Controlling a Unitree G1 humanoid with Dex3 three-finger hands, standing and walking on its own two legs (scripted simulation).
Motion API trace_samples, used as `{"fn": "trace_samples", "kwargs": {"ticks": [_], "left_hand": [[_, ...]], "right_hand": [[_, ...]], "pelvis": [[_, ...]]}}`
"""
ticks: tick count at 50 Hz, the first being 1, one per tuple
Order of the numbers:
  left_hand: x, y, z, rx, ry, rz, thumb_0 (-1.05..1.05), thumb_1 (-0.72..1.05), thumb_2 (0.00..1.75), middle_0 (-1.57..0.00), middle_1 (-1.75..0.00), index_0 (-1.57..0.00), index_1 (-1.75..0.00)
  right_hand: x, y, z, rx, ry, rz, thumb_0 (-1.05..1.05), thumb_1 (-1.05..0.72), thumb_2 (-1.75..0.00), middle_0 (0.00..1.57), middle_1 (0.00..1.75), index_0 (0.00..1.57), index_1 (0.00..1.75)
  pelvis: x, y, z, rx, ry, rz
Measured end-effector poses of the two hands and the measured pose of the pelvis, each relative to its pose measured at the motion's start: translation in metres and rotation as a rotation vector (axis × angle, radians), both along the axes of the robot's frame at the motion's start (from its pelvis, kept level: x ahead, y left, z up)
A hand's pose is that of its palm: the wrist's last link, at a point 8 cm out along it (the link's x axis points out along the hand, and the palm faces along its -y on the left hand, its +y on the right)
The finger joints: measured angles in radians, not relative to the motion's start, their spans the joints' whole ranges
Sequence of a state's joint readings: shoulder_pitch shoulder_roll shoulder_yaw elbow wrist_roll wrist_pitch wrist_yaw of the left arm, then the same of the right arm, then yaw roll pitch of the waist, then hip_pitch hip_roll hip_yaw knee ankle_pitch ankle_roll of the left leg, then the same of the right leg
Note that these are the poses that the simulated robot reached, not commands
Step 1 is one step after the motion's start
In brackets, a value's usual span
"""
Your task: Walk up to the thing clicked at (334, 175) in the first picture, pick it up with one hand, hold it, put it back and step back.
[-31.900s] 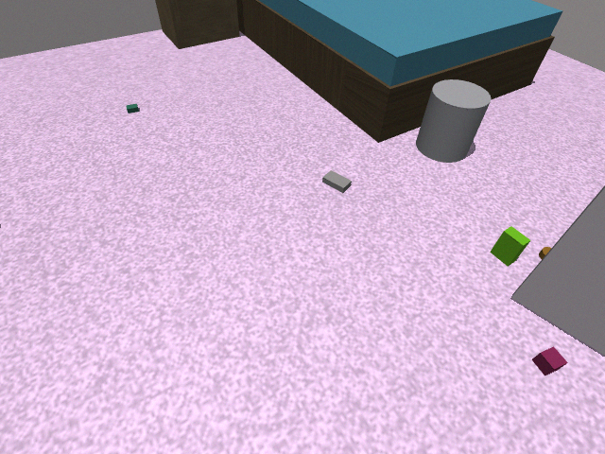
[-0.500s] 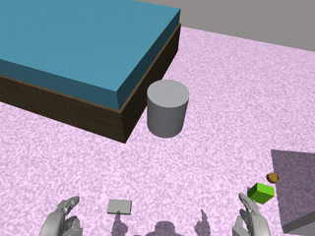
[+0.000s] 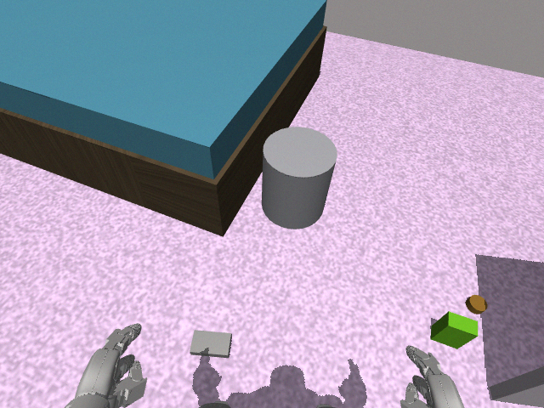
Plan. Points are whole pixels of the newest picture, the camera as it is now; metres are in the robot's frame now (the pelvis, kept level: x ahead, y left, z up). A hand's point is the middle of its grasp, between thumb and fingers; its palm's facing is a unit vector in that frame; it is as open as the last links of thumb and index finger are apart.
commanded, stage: stand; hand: left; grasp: from above
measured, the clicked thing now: (211, 343) +0.41 +0.19 -0.71
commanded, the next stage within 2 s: none
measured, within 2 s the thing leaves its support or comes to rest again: neither
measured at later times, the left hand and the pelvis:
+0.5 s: hand out of the picture +0.06 +0.23 -0.11, palm faces +0.02 -0.95 -0.31, open 7.4 cm; pelvis +0.01 +0.01 +0.05, yaw -1 degrees
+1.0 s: hand out of the picture +0.06 +0.24 -0.10, palm faces +0.00 -0.94 -0.33, open 7.4 cm; pelvis -0.01 +0.00 +0.06, yaw -2 degrees
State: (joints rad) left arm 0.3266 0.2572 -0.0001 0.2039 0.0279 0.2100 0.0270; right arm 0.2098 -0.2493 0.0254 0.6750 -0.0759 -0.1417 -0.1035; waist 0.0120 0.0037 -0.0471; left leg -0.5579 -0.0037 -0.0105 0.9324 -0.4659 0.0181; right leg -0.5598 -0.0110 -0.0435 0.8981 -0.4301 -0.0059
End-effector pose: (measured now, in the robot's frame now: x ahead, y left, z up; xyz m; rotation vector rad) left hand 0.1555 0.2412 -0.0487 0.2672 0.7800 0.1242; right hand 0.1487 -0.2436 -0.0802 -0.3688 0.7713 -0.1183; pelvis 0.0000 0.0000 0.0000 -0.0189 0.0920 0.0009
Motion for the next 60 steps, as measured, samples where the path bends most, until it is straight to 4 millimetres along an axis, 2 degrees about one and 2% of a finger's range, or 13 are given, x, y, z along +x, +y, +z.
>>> {"fn": "trace_samples", "kwargs": {"ticks": [4, 9, 16, 22, 32, 41, 50, 60], "left_hand": [[-0.012, 0.017, -0.017, 0.033, 0.088, 0.022, 0.01, 0.90, 0.90, -0.20, -0.30, -0.20, -0.30], [-0.041, 0.031, -0.028, 0.043, 0.219, 0.071, 0.01, 0.90, 0.90, -0.20, -0.30, -0.20, -0.30], [-0.080, 0.035, -0.032, 0.032, 0.375, 0.119, 0.01, 0.90, 0.90, -0.20, -0.30, -0.20, -0.30], [-0.098, 0.033, -0.031, 0.021, 0.443, 0.144, 0.01, 0.90, 0.90, -0.20, -0.30, -0.20, -0.30], [-0.100, 0.035, -0.023, 0.031, 0.452, 0.144, 0.01, 0.90, 0.90, -0.20, -0.30, -0.20, -0.30], [-0.097, 0.038, -0.018, 0.045, 0.430, 0.137, 0.01, 0.90, 0.90, -0.20, -0.30, -0.20, -0.30], [-0.104, 0.039, -0.018, 0.049, 0.459, 0.133, 0.01, 0.90, 0.90, -0.20, -0.30, -0.20, -0.30], [-0.105, 0.034, -0.019, 0.048, 0.486, 0.132, 0.01, 0.90, 0.90, -0.20, -0.30, -0.20, -0.30]], "right_hand": [[-0.014, -0.013, -0.004, 0.015, 0.149, -0.008, 0.01, -0.90, -0.90, 0.21, 0.30, 0.21, 0.30], [-0.035, -0.025, 0.000, 0.023, 0.236, -0.074, 0.01, -0.91, -0.90, 0.21, 0.30, 0.21, 0.30], [-0.063, -0.029, 0.001, 0.034, 0.346, -0.144, 0.01, -0.91, -0.90, 0.20, 0.30, 0.20, 0.30], [-0.081, -0.025, 0.001, 0.049, 0.408, -0.177, 0.01, -0.91, -0.90, 0.20, 0.30, 0.20, 0.30], [-0.094, -0.024, 0.001, 0.071, 0.426, -0.202, 0.01, -0.91, -0.90, 0.20, 0.30, 0.20, 0.30], [-0.103, -0.033, 0.004, 0.065, 0.422, -0.212, 0.00, -0.91, -0.90, 0.20, 0.30, 0.20, 0.30], [-0.112, -0.044, 0.005, 0.053, 0.447, -0.220, 0.00, -0.91, -0.90, 0.20, 0.30, 0.20, 0.30], [-0.110, -0.050, 0.004, 0.053, 0.465, -0.217, 0.00, -0.91, -0.90, 0.20, 0.30, 0.20, 0.30]], "pelvis": [[-0.001, -0.001, 0.011, 0.020, -0.043, -0.003], [0.003, 0.001, 0.023, 0.022, -0.077, -0.007], [0.009, 0.003, 0.039, 0.021, -0.114, -0.009], [0.009, 0.005, 0.047, 0.023, -0.140, -0.013], [0.003, 0.005, 0.054, 0.025, -0.165, -0.022], [-0.004, 0.002, 0.055, 0.023, -0.171, -0.025], [-0.007, -0.002, 0.056, 0.023, -0.159, -0.028], [-0.003, -0.006, 0.056, 0.023, -0.151, -0.029]]}}
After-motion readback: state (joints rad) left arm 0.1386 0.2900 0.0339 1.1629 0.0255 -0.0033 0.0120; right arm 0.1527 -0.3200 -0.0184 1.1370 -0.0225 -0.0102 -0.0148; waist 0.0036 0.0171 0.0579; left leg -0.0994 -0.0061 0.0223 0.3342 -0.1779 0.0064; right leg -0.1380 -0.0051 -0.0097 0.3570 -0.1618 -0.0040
